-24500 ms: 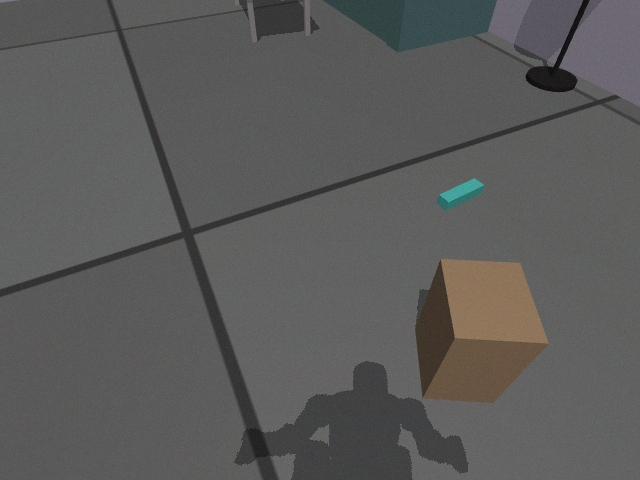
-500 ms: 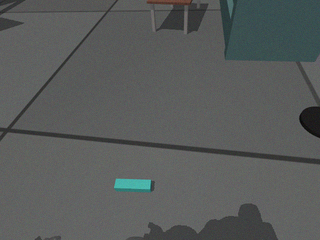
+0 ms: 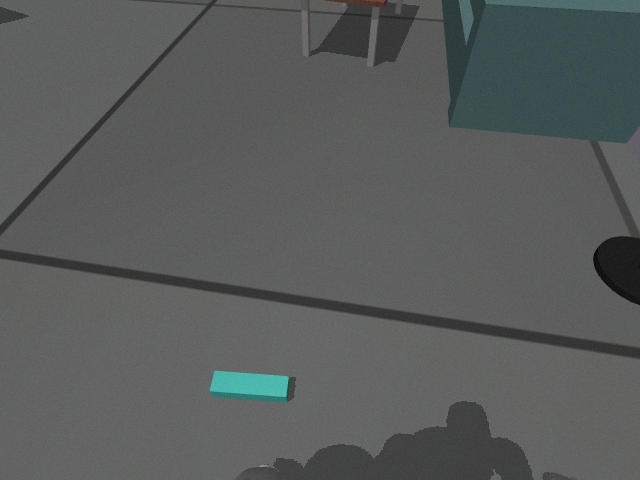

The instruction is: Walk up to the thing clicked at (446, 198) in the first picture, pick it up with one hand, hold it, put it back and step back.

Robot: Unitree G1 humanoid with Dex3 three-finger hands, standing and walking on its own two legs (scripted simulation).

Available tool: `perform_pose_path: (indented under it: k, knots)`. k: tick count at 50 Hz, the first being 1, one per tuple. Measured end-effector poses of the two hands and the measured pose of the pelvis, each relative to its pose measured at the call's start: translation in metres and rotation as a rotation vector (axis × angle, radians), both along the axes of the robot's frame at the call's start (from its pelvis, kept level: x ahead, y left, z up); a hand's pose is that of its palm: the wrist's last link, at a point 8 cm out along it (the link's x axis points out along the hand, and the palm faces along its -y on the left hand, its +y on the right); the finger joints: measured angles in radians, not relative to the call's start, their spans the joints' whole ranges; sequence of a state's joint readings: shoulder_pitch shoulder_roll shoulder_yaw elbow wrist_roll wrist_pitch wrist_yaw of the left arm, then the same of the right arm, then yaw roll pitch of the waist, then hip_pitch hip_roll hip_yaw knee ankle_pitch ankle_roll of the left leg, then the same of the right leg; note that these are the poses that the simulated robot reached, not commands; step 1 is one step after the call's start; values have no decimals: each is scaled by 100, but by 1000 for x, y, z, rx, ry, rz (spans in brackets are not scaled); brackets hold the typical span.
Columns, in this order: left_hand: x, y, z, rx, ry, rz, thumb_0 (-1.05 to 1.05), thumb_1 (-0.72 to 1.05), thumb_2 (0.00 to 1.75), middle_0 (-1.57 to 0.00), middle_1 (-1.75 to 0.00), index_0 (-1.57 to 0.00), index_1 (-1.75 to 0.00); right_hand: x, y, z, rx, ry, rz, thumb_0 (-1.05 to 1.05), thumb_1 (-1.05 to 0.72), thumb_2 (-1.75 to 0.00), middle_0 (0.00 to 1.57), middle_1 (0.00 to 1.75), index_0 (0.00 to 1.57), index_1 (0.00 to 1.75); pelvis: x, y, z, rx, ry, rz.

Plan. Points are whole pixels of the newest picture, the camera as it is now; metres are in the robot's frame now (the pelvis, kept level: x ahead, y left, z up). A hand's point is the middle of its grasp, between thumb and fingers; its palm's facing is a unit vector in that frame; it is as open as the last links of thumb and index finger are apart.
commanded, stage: walk up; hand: left
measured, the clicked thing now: (250, 386) +0.47 +0.25 -0.73
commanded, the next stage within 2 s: none
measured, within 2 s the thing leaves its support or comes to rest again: neither
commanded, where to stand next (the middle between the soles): +0.07 +0.01 m, yaw +0 degrees
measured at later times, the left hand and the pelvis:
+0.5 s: hand out of the picture +0.13 +0.27 -0.13, palm faces +0.01 -0.93 -0.37, open 7.4 cm; pelvis +0.05 +0.01 +0.02, yaw +1 degrees
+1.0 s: hand out of the picture +0.13 +0.27 -0.13, palm faces +0.01 -0.94 -0.35, open 7.4 cm; pelvis +0.06 +0.01 +0.03, yaw +1 degrees
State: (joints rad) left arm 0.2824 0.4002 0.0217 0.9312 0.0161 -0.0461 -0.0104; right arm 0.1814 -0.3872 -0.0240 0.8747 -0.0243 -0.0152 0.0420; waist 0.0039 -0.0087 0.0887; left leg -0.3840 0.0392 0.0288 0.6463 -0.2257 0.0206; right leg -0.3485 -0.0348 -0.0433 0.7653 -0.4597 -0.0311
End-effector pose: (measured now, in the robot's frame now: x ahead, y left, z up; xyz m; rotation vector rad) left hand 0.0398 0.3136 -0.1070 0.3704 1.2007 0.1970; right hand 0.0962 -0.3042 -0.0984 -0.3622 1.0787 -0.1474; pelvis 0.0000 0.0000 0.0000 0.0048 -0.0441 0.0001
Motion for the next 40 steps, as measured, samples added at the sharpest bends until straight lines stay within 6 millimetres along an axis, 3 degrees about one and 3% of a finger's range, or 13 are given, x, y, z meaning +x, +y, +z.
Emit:
perform_pose_path:
  k: [4,10,24,29,40]
  knots:
    - [-2,-5,3,31,7,17,0,91,90,-20,-30,-20,-30,4,-12,-8,3,28,-27,1,-90,-90,21,30,20,30,10,-8,-2,-13,0,0]
    - [4,-5,14,34,27,50,0,91,90,-21,-30,-20,-30,12,-9,-11,12,86,-22,1,-90,-90,20,29,20,30,26,-6,7,-2,9,10]
    - [77,1,12,-13,-51,34,0,91,90,-20,-30,-20,-30,40,19,-3,31,90,-25,1,-90,-90,20,30,20,30,46,7,15,-13,3,19]
    - [94,0,15,-25,-71,32,0,91,90,-20,-30,-20,-30,50,22,3,27,77,-28,1,-90,-90,20,30,20,30,49,9,19,-13,-1,18]
    - [93,1,17,-33,-25,43,0,91,90,-20,-30,-20,-30,52,17,9,13,94,-51,1,-90,-90,20,30,20,30,54,11,25,-14,0,19]
